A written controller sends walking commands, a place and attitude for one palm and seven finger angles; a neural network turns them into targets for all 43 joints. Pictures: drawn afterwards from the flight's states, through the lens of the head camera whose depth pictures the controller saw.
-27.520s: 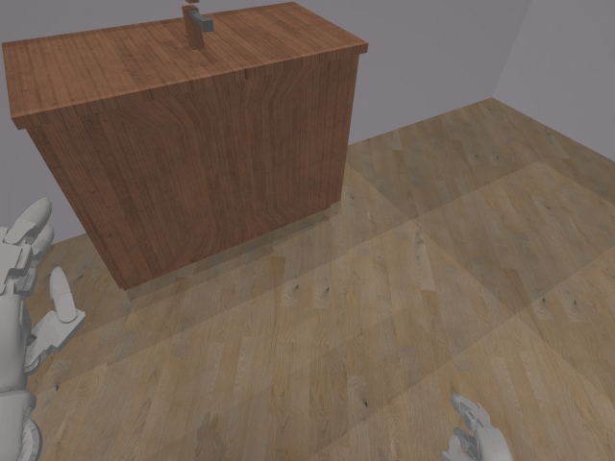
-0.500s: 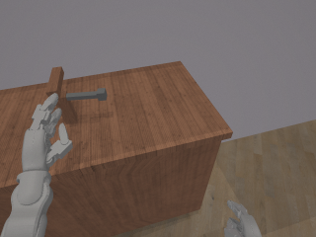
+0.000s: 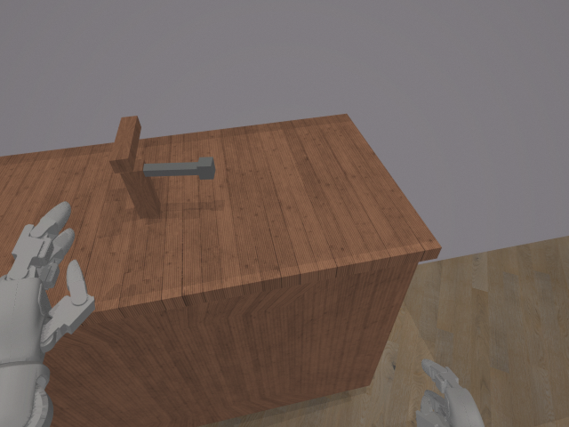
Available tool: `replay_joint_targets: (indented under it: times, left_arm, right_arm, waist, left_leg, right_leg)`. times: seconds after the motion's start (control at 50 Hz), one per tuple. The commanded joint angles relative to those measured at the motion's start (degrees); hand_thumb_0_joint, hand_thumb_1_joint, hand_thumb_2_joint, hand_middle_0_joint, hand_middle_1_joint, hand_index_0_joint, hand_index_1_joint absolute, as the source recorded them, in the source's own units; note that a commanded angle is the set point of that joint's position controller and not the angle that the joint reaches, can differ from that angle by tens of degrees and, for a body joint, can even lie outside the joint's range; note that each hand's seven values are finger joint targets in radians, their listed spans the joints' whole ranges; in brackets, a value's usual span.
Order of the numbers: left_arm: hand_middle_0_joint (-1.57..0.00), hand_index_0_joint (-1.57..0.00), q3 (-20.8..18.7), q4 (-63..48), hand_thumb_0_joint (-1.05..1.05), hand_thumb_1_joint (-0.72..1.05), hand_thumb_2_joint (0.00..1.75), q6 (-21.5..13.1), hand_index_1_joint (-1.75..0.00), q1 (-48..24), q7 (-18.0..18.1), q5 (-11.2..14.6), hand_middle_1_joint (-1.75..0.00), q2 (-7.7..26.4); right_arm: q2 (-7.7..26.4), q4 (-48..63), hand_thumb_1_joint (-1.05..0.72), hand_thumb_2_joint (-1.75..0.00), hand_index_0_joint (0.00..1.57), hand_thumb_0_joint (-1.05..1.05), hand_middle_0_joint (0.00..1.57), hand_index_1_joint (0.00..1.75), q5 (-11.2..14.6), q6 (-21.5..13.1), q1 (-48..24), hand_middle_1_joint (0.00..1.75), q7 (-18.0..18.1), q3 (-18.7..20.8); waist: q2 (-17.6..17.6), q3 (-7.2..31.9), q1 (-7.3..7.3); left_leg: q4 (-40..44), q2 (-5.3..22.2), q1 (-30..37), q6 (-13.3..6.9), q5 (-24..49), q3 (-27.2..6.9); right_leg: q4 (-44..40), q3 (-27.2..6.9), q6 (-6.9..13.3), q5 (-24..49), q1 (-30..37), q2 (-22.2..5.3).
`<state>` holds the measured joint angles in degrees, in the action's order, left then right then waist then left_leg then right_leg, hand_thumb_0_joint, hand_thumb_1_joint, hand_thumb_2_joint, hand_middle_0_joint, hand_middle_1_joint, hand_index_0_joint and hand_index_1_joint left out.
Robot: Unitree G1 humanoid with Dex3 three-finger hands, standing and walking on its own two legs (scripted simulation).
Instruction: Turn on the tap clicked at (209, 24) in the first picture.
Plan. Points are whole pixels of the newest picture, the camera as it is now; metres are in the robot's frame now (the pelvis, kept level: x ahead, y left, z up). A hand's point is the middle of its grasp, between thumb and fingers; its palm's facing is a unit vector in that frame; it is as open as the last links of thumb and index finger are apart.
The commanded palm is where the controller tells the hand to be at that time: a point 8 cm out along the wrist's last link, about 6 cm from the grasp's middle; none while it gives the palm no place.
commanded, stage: draw the hand back beside the body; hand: left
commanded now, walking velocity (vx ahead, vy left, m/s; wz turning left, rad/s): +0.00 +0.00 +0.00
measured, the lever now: (206, 168) +0.49 +0.20 +0.12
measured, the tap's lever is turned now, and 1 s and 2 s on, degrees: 80 80 80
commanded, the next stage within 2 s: step back with the hand held close in 0.16 s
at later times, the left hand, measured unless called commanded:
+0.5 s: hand (107, 296) +0.20 +0.23 +0.15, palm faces +0.34 -0.84 -0.41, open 7.4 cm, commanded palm +0.15 +0.27 +0.17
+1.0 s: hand (57, 351) +0.14 +0.25 +0.14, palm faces +0.39 -0.80 -0.46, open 7.4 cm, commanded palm +0.09 +0.29 +0.17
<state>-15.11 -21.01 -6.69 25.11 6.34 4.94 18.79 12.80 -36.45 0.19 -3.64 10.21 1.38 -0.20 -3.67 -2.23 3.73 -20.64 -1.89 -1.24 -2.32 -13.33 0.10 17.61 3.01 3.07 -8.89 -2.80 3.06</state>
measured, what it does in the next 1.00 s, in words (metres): shifts its weight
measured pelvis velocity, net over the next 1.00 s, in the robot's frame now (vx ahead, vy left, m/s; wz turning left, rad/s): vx -0.08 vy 0.01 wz -0.02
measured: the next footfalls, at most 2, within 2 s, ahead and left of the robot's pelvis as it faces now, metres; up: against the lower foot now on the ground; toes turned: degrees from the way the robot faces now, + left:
right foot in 1.58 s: -0.22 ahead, -0.11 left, +0.00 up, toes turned +0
left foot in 1.88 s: -0.22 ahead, +0.10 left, +0.00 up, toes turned +3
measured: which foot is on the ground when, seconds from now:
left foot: down 0.00-1.00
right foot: down 0.00-1.00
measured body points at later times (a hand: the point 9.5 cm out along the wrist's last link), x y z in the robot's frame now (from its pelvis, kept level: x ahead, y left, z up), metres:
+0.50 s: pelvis -0.02 -0.01 +0.00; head -0.01 -0.03 +0.45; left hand +0.18 +0.27 +0.18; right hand +0.16 -0.24 -0.09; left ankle -0.01 +0.09 -0.75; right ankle +0.02 -0.09 -0.75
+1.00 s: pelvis -0.08 +0.01 -0.02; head -0.06 +0.00 +0.43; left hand +0.12 +0.29 +0.17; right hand +0.09 -0.22 -0.11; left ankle -0.01 +0.09 -0.75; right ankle +0.02 -0.08 -0.75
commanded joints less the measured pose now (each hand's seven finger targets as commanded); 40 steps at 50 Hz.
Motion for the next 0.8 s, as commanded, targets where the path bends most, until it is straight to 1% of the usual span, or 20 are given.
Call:
replay_joint_targets:
  times: [0.0,0.04,0.1,0.18,0.24,0.26,0.28,0.3,0.32,0.36,0.4,0.44,0.46,0.52,0.54,0.56,0.64,0.66,0.74,0.78]
  left_arm:
    - [-0.20,-0.20,-4.2,-10.2,0.00,0.90,0.90,-3.6,-0.30,-10.7,1.0,-0.2,-0.30,9.1]
    - [-0.20,-0.20,-5.2,-9.7,0.00,0.90,0.90,-3.7,-0.30,-9.5,1.1,0.0,-0.30,9.8]
    - [-0.20,-0.20,-5.5,-11.0,0.00,0.90,0.90,-3.9,-0.30,-8.8,1.2,0.0,-0.30,9.9]
    - [-0.20,-0.20,-5.9,-12.4,0.00,0.90,0.90,-4.1,-0.30,-8.4,1.4,-0.1,-0.30,10.4]
    - [-0.20,-0.20,-6.1,-10.6,0.00,0.90,0.90,-3.7,-0.30,-6.8,1.1,0.3,-0.30,10.2]
    - [-0.20,-0.20,-5.8,-15.0,0.00,0.90,0.90,-4.2,-0.30,-10.6,1.1,0.2,-0.30,10.8]
    - [-0.20,-0.20,-15.6,-18.8,0.00,0.90,0.90,-6.4,-0.30,-16.7,1.6,0.2,-0.30,19.9]
    - [-0.20,-0.20,-11.3,-13.1,0.00,0.90,0.90,-6.7,-0.30,-11.4,1.1,-0.2,-0.30,14.1]
    - [-0.20,-0.20,-10.0,-10.7,0.00,0.90,0.90,-6.2,-0.30,-7.2,0.9,-0.5,-0.30,12.6]
    - [-0.20,-0.20,-7.8,-10.5,0.00,0.90,0.90,-5.8,-0.30,-4.6,0.4,-0.9,-0.30,10.0]
    - [-0.20,-0.20,-7.1,-10.9,0.00,0.90,0.90,-5.6,-0.30,-1.5,0.5,-0.9,-0.30,9.5]
    - [-0.20,-0.20,-7.7,-11.6,0.00,0.90,0.90,-5.2,-0.30,0.8,0.8,-1.0,-0.30,10.0]
    - [-0.20,-0.20,-8.5,-13.4,0.00,0.90,0.90,-5.3,-0.30,1.4,0.9,-1.1,-0.30,10.9]
    - [-0.20,-0.20,-10.7,-16.1,0.00,0.90,0.90,-5.3,-0.30,2.5,1.7,-1.3,-0.30,13.1]
    - [-0.20,-0.20,-10.9,-16.8,0.00,0.90,0.90,-5.3,-0.30,2.4,1.9,-1.3,-0.30,13.4]
    - [-0.20,-0.20,-12.0,-19.2,0.00,0.90,0.90,-5.5,-0.30,1.2,2.1,-1.5,-0.30,15.2]
    - [-0.20,-0.20,-11.6,-19.5,0.00,0.90,0.90,-5.6,-0.30,2.5,3.1,-1.5,-0.30,14.2]
    - [-0.20,-0.20,-12.1,-20.8,0.00,0.90,0.90,-5.7,-0.30,2.3,3.2,-1.8,-0.30,14.8]
    - [-0.20,-0.20,-11.1,-20.1,0.00,0.90,0.90,-5.7,-0.30,2.7,3.8,-2.3,-0.30,13.1]
    - [-0.20,-0.20,-10.8,-19.7,0.00,0.90,0.90,-5.6,-0.30,2.7,3.8,-2.6,-0.30,12.1]
  right_arm:
    - [6.2,8.8,-0.90,-0.90,0.20,0.00,0.20,0.30,0.4,-3.4,-8.2,0.30,0.6,2.3]
    - [6.1,8.8,-0.90,-0.90,0.20,0.00,0.20,0.30,0.3,-3.5,-8.4,0.30,0.7,2.4]
    - [5.9,9.0,-0.90,-0.90,0.20,0.00,0.20,0.30,0.3,-3.6,-8.5,0.30,0.7,2.2]
    - [5.8,9.1,-0.90,-0.90,0.20,0.00,0.20,0.30,0.2,-3.8,-8.6,0.30,0.6,2.0]
    - [5.7,9.0,-0.90,-0.90,0.20,0.00,0.20,0.30,0.2,-3.7,-8.8,0.30,0.6,2.1]
    - [6.0,9.5,-0.90,-0.90,0.20,0.00,0.20,0.30,0.5,-3.9,-9.1,0.30,0.4,2.2]
    - [6.3,11.7,-0.90,-0.90,0.20,0.00,0.20,0.30,1.2,-3.3,-8.9,0.30,0.9,1.5]
    - [5.3,9.4,-0.90,-0.90,0.20,0.00,0.20,0.30,0.6,-2.7,-7.9,0.30,0.9,1.3]
    - [5.5,9.9,-0.90,-0.90,0.20,0.00,0.20,0.30,0.5,-2.2,-7.5,0.30,0.7,1.7]
    - [6.1,11.1,-0.90,-0.90,0.20,0.00,0.20,0.30,0.5,-1.4,-7.1,0.30,0.5,2.3]
    - [6.7,11.8,-0.90,-0.90,0.20,0.00,0.20,0.30,0.6,-0.6,-6.0,0.30,0.6,2.7]
    - [6.9,12.7,-0.90,-0.90,0.20,0.00,0.20,0.30,0.7,0.1,-5.6,0.30,0.7,3.1]
    - [6.9,13.1,-0.90,-0.90,0.20,0.00,0.20,0.30,0.8,0.3,-6.1,0.30,0.8,3.1]
    - [6.6,14.1,-0.90,-0.90,0.20,0.00,0.20,0.30,0.9,1.0,-5.5,0.30,1.3,3.6]
    - [6.5,14.2,-0.90,-0.90,0.20,0.00,0.20,0.30,0.9,1.1,-5.3,0.30,1.3,3.8]
    - [6.7,14.2,-0.90,-0.90,0.20,0.00,0.20,0.30,0.9,1.1,-5.5,0.30,1.4,3.8]
    - [6.4,13.8,-0.90,-0.90,0.20,0.00,0.20,0.30,0.8,0.5,-4.8,0.30,1.8,3.8]
    - [6.7,13.8,-0.90,-0.90,0.20,0.00,0.20,0.30,0.8,0.4,-4.9,0.30,1.8,3.8]
    - [7.2,13.9,-0.90,-0.90,0.20,0.00,0.20,0.30,0.9,0.1,-4.2,0.30,1.9,3.7]
    - [7.4,13.9,-0.90,-0.90,0.20,0.00,0.20,0.30,0.7,0.0,-4.3,0.30,2.2,3.4]
  waist:
    - [0.6,1.5,-1.44]
    - [2.7,3.1,-0.92]
    - [-0.3,5.1,-0.53]
    - [-2.6,5.2,-0.39]
    - [1.8,3.3,-0.42]
    - [-0.5,5.2,-0.79]
    - [0.1,-0.3,-1.51]
    - [2.7,0.4,-2.29]
    - [4.6,0.3,-2.30]
    - [2.7,3.1,-2.62]
    - [-0.1,7.2,-2.50]
    - [1.7,9.1,-2.38]
    - [1.0,10.7,-2.34]
    - [5.5,11.9,-2.37]
    - [6.5,11.4,-2.59]
    - [4.5,11.7,-2.75]
    - [2.3,9.2,-3.08]
    - [-0.2,9.7,-3.20]
    - [-0.5,7.1,-3.31]
    - [-2.2,6.6,-3.24]
  left_leg:
    - [4.0,3.0,-3.1,1.3,7.6,-3.0]
    - [3.7,2.7,-3.0,0.9,7.9,-2.6]
    - [3.7,2.6,-2.8,1.2,8.8,-2.6]
    - [3.9,2.6,-3.2,1.6,9.1,-2.9]
    - [3.2,2.7,-3.9,0.9,9.5,-2.2]
    - [3.0,2.7,-2.9,1.0,10.1,-2.3]
    - [1.2,4.1,-7.5,-0.3,4.9,-4.1]
    - [-0.2,3.9,-7.3,-0.2,4.2,-4.9]
    - [-1.1,3.9,-6.7,-0.3,4.8,-4.9]
    - [-2.0,4.3,-5.8,-0.1,7.5,-4.3]
    - [-1.9,5.5,-5.6,0.0,10.1,-4.1]
    - [-2.0,6.0,-6.5,0.0,11.4,-3.9]
    - [-2.0,6.2,-6.2,0.0,12.7,-4.2]
    - [-3.3,6.5,-8.5,-0.1,12.3,-4.3]
    - [-4.2,6.1,-9.3,-0.1,10.6,-4.3]
    - [-4.3,6.1,-9.3,-0.1,10.0,-4.8]
    - [-5.0,6.2,-13.4,-0.6,3.0,-5.8]
    - [-4.3,6.5,-13.5,-0.8,2.7,-6.3]
    - [-1.1,8.0,-20.1,-1.6,-8.1,-8.7]
    - [2.8,9.9,-24.5,-2.4,-12.6,-11.0]
  right_leg:
    - [-2.7,-3.1,-0.5,1.5,-1.1,-2.8]
    - [-2.7,-3.2,-0.6,1.9,0.0,-3.0]
    - [-2.2,-3.3,-0.5,3.0,1.6,-3.3]
    - [-2.0,-3.3,-0.3,3.3,2.2,-3.3]
    - [-2.6,-3.6,-0.5,4.2,1.4,-3.4]
    - [-2.3,-3.9,-0.5,4.7,1.9,-3.5]
    - [-4.1,-11.2,-1.0,8.0,-4.5,-6.6]
    - [-4.1,-11.3,-0.7,8.4,-5.4,-8.5]
    - [-4.4,-12.0,-0.9,9.1,-6.9,-9.1]
    - [-2.9,-11.7,-0.9,11.4,-7.3,-9.6]
    - [-0.4,-10.5,-1.2,13.0,-5.7,-9.6]
    - [0.9,-9.8,-1.7,13.6,-5.1,-9.4]
    - [2.1,-9.6,-1.7,14.3,-4.9,-9.3]
    - [3.3,-9.9,-1.9,14.3,-5.1,-9.8]
    - [3.0,-10.7,-1.6,13.0,-6.2,-10.4]
    - [3.4,-11.2,-1.2,12.1,-7.1,-10.8]
    - [3.0,-12.3,-1.0,4.3,-10.6,-10.7]
    - [3.8,-12.1,-1.0,3.9,-10.5,-10.4]
    - [5.4,-10.8,-1.7,-4.1,-10.5,-8.1]
    - [8.7,-9.0,-2.5,-5.4,-8.0,-6.1]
